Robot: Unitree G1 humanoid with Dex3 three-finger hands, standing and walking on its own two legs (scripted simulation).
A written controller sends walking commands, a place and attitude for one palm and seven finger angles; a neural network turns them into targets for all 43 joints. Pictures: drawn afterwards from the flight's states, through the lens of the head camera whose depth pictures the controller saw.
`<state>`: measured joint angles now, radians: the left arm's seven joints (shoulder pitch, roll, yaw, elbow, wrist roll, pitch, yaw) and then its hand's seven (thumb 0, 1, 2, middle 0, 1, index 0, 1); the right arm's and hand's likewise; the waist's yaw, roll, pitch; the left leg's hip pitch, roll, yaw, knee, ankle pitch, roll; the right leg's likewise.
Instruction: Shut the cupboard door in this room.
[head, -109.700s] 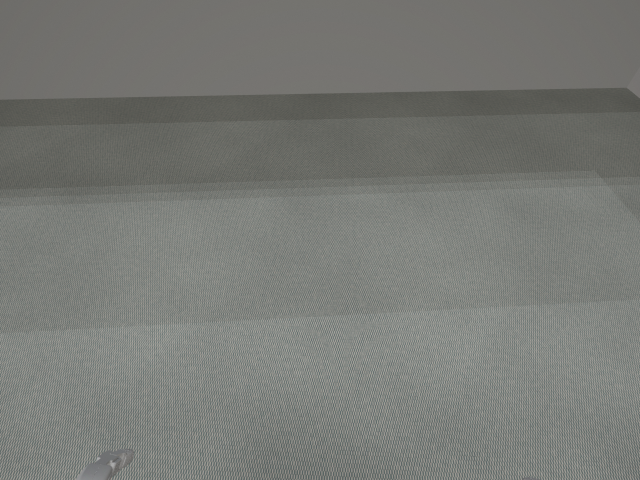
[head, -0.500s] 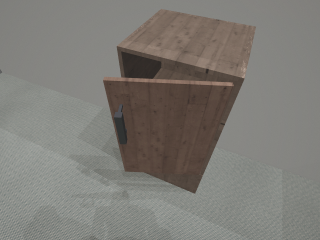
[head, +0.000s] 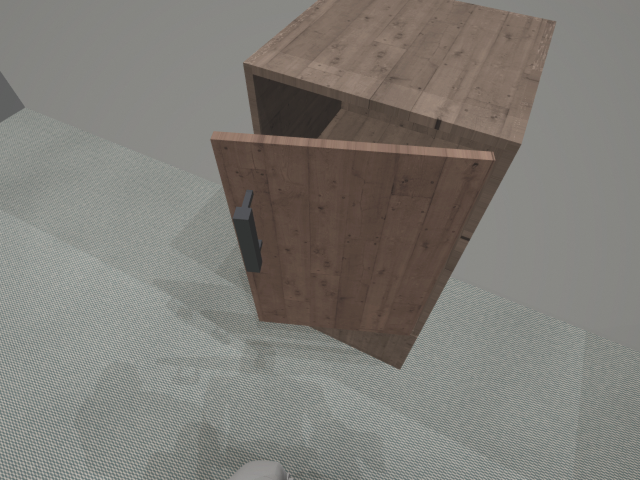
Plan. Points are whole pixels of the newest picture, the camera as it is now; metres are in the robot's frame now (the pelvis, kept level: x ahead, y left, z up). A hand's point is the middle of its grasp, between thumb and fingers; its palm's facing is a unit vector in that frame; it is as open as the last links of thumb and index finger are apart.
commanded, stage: come to a stop and stand still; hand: left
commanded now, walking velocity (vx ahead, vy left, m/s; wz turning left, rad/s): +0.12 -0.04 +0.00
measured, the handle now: (251, 232) +0.48 +0.17 -0.05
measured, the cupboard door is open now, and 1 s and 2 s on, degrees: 21 21 21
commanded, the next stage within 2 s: look again from close up in 1.02 s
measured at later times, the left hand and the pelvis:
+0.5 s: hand out of the picture +0.03 +0.23 -0.17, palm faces -0.06 -0.98 -0.17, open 7.4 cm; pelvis -0.02 +0.05 +0.01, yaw -3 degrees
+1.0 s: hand out of the picture +0.00 +0.17 -0.17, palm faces +0.00 -0.98 -0.18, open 7.3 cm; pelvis +0.00 +0.00 +0.00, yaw -2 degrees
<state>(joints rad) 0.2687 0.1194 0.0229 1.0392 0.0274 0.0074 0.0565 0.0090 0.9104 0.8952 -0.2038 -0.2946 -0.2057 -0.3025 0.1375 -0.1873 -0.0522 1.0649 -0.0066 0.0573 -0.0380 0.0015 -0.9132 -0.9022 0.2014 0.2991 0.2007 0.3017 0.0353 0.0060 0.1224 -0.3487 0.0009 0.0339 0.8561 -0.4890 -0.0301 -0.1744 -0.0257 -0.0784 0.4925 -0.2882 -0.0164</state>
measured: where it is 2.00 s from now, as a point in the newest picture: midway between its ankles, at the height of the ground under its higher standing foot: outside the picture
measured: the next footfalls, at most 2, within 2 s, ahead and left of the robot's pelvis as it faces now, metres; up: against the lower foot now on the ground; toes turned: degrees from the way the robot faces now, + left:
left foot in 0.10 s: +0.06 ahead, +0.13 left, +0.00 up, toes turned +0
right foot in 0.60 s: -0.01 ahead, -0.11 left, +0.00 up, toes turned -5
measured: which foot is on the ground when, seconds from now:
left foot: up 0.00-0.08, down 0.10-1.00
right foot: down 0.00-0.12, up 0.14-0.58, down 0.60-1.00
